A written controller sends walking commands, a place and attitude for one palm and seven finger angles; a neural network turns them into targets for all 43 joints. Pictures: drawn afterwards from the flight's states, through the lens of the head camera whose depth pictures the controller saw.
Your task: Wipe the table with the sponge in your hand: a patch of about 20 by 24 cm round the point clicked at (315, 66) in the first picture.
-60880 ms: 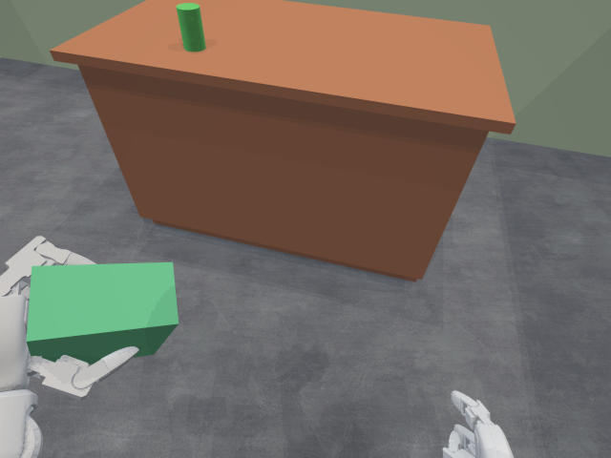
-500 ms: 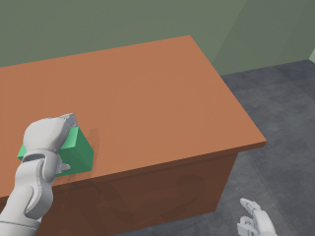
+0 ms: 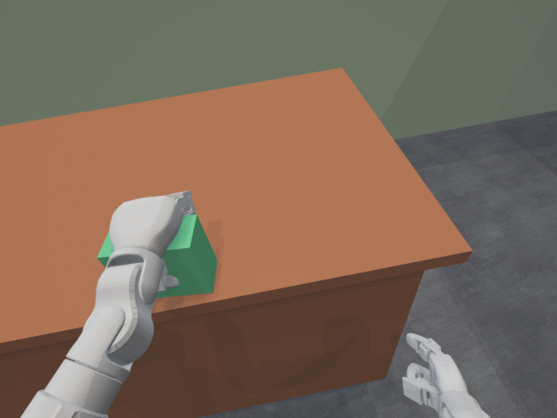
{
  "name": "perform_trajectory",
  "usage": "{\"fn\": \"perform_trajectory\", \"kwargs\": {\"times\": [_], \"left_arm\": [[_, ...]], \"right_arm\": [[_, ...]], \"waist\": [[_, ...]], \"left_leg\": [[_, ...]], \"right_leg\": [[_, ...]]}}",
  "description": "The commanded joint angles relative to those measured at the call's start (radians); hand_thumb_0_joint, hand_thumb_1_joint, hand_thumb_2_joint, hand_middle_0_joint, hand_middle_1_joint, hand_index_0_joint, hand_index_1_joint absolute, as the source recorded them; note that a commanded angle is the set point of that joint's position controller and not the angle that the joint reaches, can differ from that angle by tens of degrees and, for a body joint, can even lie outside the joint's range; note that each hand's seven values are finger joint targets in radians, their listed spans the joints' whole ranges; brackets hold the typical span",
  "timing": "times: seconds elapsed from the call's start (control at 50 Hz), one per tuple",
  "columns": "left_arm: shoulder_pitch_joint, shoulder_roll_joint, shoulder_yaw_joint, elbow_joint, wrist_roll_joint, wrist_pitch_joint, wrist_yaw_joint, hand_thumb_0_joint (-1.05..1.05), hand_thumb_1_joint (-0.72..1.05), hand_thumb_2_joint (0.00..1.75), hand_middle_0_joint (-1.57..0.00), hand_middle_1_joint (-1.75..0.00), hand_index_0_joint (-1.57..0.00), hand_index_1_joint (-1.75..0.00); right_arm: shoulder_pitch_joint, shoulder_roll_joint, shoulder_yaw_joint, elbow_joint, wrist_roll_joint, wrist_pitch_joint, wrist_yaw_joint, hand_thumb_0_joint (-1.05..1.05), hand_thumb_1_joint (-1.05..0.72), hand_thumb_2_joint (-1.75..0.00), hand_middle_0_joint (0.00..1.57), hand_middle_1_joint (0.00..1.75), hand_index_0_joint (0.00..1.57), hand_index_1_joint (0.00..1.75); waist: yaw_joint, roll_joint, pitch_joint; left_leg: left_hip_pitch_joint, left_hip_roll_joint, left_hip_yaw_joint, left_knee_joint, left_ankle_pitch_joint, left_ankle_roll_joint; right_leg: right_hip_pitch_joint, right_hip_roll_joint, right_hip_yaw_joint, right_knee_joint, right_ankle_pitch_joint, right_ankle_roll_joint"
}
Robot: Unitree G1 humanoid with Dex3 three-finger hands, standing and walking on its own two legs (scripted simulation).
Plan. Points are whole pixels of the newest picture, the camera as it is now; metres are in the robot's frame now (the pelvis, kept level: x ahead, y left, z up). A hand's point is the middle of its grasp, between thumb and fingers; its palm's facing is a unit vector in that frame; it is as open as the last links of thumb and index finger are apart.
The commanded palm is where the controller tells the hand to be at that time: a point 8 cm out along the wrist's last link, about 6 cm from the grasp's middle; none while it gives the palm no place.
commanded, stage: slide across to the third lane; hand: left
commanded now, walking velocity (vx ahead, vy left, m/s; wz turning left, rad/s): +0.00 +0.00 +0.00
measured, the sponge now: (168, 266) +0.30 +0.23 +0.06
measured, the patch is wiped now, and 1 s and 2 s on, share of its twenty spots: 0.45 0.65 0.90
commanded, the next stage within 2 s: wipe forward along the third lane in 0.12 s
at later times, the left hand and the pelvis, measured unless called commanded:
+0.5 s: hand (177, 238) +0.32 +0.21 +0.11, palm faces +0.03 -0.04 -1.00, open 10.5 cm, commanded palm +0.30 +0.21 +0.15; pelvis -0.01 -0.02 +0.00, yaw +0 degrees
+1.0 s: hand (181, 208) +0.38 +0.22 +0.11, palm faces -0.05 +0.00 -1.00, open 10.5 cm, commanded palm +0.36 +0.23 +0.14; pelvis -0.02 -0.02 +0.00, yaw -1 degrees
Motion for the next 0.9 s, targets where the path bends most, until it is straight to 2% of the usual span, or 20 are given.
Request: {"fn": "perform_trajectory", "kwargs": {"times": [0.0, 0.06, 0.1, 0.16, 0.2, 0.22, 0.26, 0.3, 0.36, 0.4, 0.46, 0.5, 0.58, 0.6, 0.62, 0.66, 0.7, 0.74, 0.8, 0.88], "left_arm": [[-0.294, 0.104, 0.073, -0.166, -0.007, 0.044, 0.030, 0.00, 0.10, 1.30, -1.20, -1.60, -1.20, -1.60], [-0.326, 0.048, 0.005, -0.093, -0.006, 0.079, 0.024, 0.00, 0.10, 1.30, -1.20, -1.60, -1.20, -1.60], [-0.314, 0.100, 0.058, -0.141, -0.012, 0.084, 0.020, 0.00, 0.10, 1.30, -1.20, -1.60, -1.20, -1.60], [-0.272, 0.034, -0.003, -0.108, -0.024, 0.079, 0.003, 0.00, 0.10, 1.30, -1.20, -1.60, -1.20, -1.60], [-0.261, 0.098, 0.059, -0.141, -0.020, 0.073, 0.000, 0.00, 0.10, 1.30, -1.20, -1.60, -1.20, -1.60], [-0.281, 0.060, 0.018, -0.117, -0.014, 0.074, -0.002, 0.00, 0.10, 1.30, -1.20, -1.60, -1.20, -1.60], [-0.282, 0.077, 0.037, -0.056, -0.018, 0.071, 0.000, 0.00, 0.10, 1.30, -1.20, -1.60, -1.20, -1.60], [-0.334, 0.139, 0.093, -0.058, -0.008, 0.069, 0.005, 0.00, 0.10, 1.30, -1.20, -1.60, -1.20, -1.60], [-0.339, 0.093, 0.053, 0.004, -0.011, 0.060, 0.007, 0.00, 0.10, 1.30, -1.20, -1.60, -1.20, -1.60], [-0.367, 0.147, 0.100, 0.018, 0.004, 0.052, 0.009, 0.00, 0.10, 1.30, -1.20, -1.60, -1.20, -1.60], [-0.408, 0.098, 0.047, 0.089, 0.008, 0.043, 0.009, 0.00, 0.10, 1.30, -1.20, -1.60, -1.20, -1.60], [-0.435, 0.167, 0.105, 0.124, 0.018, 0.037, 0.011, 0.00, 0.10, 1.30, -1.20, -1.60, -1.20, -1.60], [-0.501, 0.159, 0.083, 0.247, 0.014, 0.023, 0.006, 0.00, 0.10, 1.30, -1.20, -1.60, -1.20, -1.60], [-0.518, 0.214, 0.131, 0.258, 0.022, 0.016, 0.008, 0.00, 0.10, 1.30, -1.20, -1.60, -1.20, -1.60], [-0.522, 0.165, 0.084, 0.292, 0.021, 0.015, 0.006, 0.00, 0.10, 1.30, -1.20, -1.60, -1.20, -1.60], [-0.559, 0.164, 0.078, 0.368, 0.019, 0.000, 0.002, 0.00, 0.10, 1.30, -1.20, -1.60, -1.20, -1.60], [-0.563, 0.221, 0.131, 0.390, 0.024, -0.020, 0.004, 0.00, 0.10, 1.30, -1.20, -1.60, -1.20, -1.60], [-0.584, 0.185, 0.094, 0.467, 0.024, -0.033, 0.005, 0.00, 0.10, 1.30, -1.20, -1.60, -1.20, -1.60], [-0.632, 0.233, 0.133, 0.508, 0.037, -0.065, 0.008, 0.00, 0.10, 1.30, -1.20, -1.60, -1.20, -1.60], [-0.672, 0.228, 0.122, 0.579, 0.035, -0.092, 0.021, 0.00, 0.10, 1.30, -1.20, -1.60, -1.20, -1.60]], "right_arm": [[-0.229, -0.091, -0.033, -0.164, 0.005, -0.040, 0.002, 0.00, -0.90, -0.90, 0.20, 0.30, 0.20, 0.30], [-0.208, -0.094, -0.033, -0.142, 0.008, -0.032, 0.001, 0.00, -0.90, -0.90, 0.20, 0.30, 0.20, 0.30], [-0.234, -0.093, -0.033, -0.161, 0.010, -0.037, 0.003, 0.00, -0.90, -0.90, 0.20, 0.30, 0.20, 0.30], [-0.208, -0.095, -0.035, -0.151, 0.010, -0.032, 0.007, 0.00, -0.90, -0.90, 0.20, 0.30, 0.20, 0.30], [-0.233, -0.096, -0.033, -0.167, 0.010, -0.032, 0.008, 0.00, -0.90, -0.90, 0.20, 0.30, 0.20, 0.30], [-0.209, -0.094, -0.031, -0.165, 0.007, -0.036, 0.007, 0.00, -0.90, -0.90, 0.20, 0.30, 0.20, 0.30], [-0.204, -0.099, -0.033, -0.148, 0.012, -0.025, 0.000, 0.00, -0.90, -0.90, 0.20, 0.30, 0.20, 0.30], [-0.216, -0.103, -0.032, -0.150, 0.013, -0.025, -0.006, 0.00, -0.90, -0.90, 0.20, 0.30, 0.20, 0.30], [-0.188, -0.103, -0.037, -0.140, 0.013, -0.027, -0.014, 0.00, -0.90, -0.90, 0.20, 0.30, 0.20, 0.30], [-0.196, -0.108, -0.035, -0.140, 0.013, -0.027, -0.019, 0.00, -0.90, -0.90, 0.20, 0.30, 0.20, 0.30], [-0.168, -0.110, -0.040, -0.126, 0.014, -0.028, -0.026, 0.00, -0.90, -0.90, 0.20, 0.30, 0.20, 0.30], [-0.170, -0.117, -0.038, -0.123, 0.014, -0.028, -0.031, 0.00, -0.90, -0.90, 0.20, 0.30, 0.20, 0.30], [-0.131, -0.123, -0.043, -0.103, 0.017, -0.028, -0.046, 0.00, -0.90, -0.90, 0.20, 0.30, 0.20, 0.30], [-0.131, -0.127, -0.042, -0.102, 0.016, -0.028, -0.047, 0.00, -0.90, -0.90, 0.20, 0.30, 0.20, 0.30], [-0.120, -0.124, -0.042, -0.106, 0.017, -0.032, -0.050, 0.00, -0.90, -0.90, 0.20, 0.30, 0.20, 0.30], [-0.097, -0.132, -0.045, -0.089, 0.020, -0.029, -0.054, 0.00, -0.90, -0.90, 0.20, 0.30, 0.20, 0.30], [-0.087, -0.135, -0.048, -0.095, 0.018, -0.030, -0.056, 0.00, -0.90, -0.90, 0.20, 0.30, 0.20, 0.30], [-0.057, -0.136, -0.051, -0.087, 0.019, -0.030, -0.060, 0.00, -0.90, -0.90, 0.20, 0.30, 0.20, 0.30], [-0.032, -0.146, -0.056, -0.083, 0.019, -0.026, -0.060, 0.00, -0.90, -0.90, 0.20, 0.30, 0.20, 0.30], [0.009, -0.150, -0.068, -0.075, 0.019, -0.025, -0.063, 0.00, -0.90, -0.90, 0.20, 0.30, 0.20, 0.30]], "waist": [[-0.010, -0.115, -0.188], [-0.028, -0.155, -0.178], [-0.011, -0.134, -0.230], [-0.026, -0.161, -0.216], [-0.011, -0.163, -0.221], [-0.020, -0.185, -0.226], [-0.027, -0.176, -0.165], [-0.023, -0.169, -0.175], [-0.031, -0.177, -0.175], [-0.027, -0.168, -0.186], [-0.043, -0.185, -0.171], [-0.036, -0.171, -0.169], [-0.054, -0.198, -0.151], [-0.052, -0.173, -0.163], [-0.055, -0.187, -0.170], [-0.070, -0.197, -0.137], [-0.059, -0.182, -0.176], [-0.075, -0.213, -0.160], [-0.077, -0.188, -0.171], [-0.088, -0.197, -0.177]], "left_leg": [[0.023, -0.019, 0.014, -0.041, 0.318, 0.022], [0.023, -0.023, 0.021, -0.035, 0.312, 0.026], [0.035, -0.028, 0.017, -0.029, 0.318, 0.032], [0.027, -0.029, 0.028, -0.017, 0.330, 0.032], [0.022, -0.030, 0.018, -0.019, 0.323, 0.034], [0.013, -0.032, 0.031, -0.009, 0.328, 0.038], [-0.002, -0.027, 0.028, -0.021, 0.296, 0.031], [0.000, -0.030, 0.025, -0.022, 0.271, 0.033], [-0.005, -0.035, 0.035, -0.014, 0.270, 0.034], [-0.007, -0.036, 0.029, -0.017, 0.253, 0.032], [-0.018, -0.036, 0.035, -0.011, 0.238, 0.033], [-0.026, -0.037, 0.031, -0.017, 0.205, 0.032], [-0.050, -0.040, 0.041, -0.011, 0.163, 0.036], [-0.050, -0.038, 0.036, -0.016, 0.155, 0.032], [-0.062, -0.042, 0.043, -0.008, 0.155, 0.035], [-0.079, -0.037, 0.040, -0.011, 0.119, 0.033], [-0.081, -0.039, 0.035, -0.009, 0.117, 0.033], [-0.102, -0.039, 0.042, 0.003, 0.108, 0.035], [-0.120, -0.037, 0.033, -0.002, 0.090, 0.031], [-0.138, -0.038, 0.038, 0.017, 0.082, 0.037]], "right_leg": [[0.122, 0.052, 0.003, -0.022, 0.249, -0.072], [0.116, 0.043, -0.014, -0.025, 0.264, -0.065], [0.145, 0.049, 0.013, -0.019, 0.281, -0.070], [0.144, 0.040, -0.006, -0.010, 0.324, -0.060], [0.150, 0.048, 0.021, -0.008, 0.311, -0.066], [0.151, 0.037, -0.002, 0.004, 0.325, -0.059], [0.117, 0.040, -0.002, -0.011, 0.292, -0.057], [0.110, 0.047, 0.025, -0.018, 0.259, -0.063], [0.108, 0.039, 0.005, -0.014, 0.267, -0.056], [0.103, 0.045, 0.031, -0.018, 0.246, -0.062], [0.083, 0.039, 0.008, -0.017, 0.234, -0.055], [0.072, 0.043, 0.028, -0.027, 0.188, -0.059], [0.048, 0.036, 0.014, -0.033, 0.151, -0.047], [0.047, 0.040, 0.027, -0.038, 0.131, -0.053], [0.052, 0.034, 0.013, -0.028, 0.132, -0.047], [0.019, 0.036, 0.010, -0.037, 0.099, -0.045], [0.030, 0.037, 0.023, -0.039, 0.095, -0.048], [0.015, 0.035, 0.009, -0.029, 0.097, -0.041], [-0.004, 0.039, 0.017, -0.032, 0.074, -0.046], [-0.011, 0.035, 0.014, -0.027, 0.081, -0.040]]}}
